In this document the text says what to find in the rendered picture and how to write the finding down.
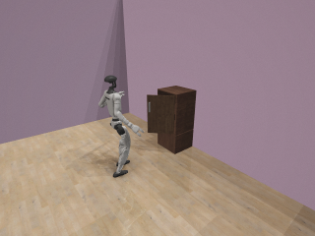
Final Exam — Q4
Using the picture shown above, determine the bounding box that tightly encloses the robot right forearm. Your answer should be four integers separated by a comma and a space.
116, 111, 134, 129

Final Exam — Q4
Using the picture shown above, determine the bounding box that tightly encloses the cupboard door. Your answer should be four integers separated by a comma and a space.
147, 94, 175, 135

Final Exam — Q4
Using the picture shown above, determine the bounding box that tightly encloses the right robot upper arm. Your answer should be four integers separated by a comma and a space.
113, 93, 121, 117

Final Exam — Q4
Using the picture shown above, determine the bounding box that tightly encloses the left robot upper arm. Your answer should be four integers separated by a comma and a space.
98, 90, 107, 108

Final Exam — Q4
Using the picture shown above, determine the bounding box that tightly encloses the right robot hand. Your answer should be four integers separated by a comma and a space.
131, 125, 144, 137

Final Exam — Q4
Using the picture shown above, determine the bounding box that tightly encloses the robot head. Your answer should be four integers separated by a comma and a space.
104, 75, 117, 94

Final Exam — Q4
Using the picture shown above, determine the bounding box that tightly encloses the robot left foot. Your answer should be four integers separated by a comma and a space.
116, 159, 130, 166

